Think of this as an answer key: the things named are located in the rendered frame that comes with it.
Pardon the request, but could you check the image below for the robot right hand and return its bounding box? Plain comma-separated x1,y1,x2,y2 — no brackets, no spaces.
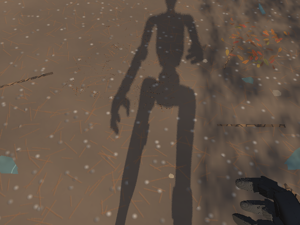
232,175,300,225

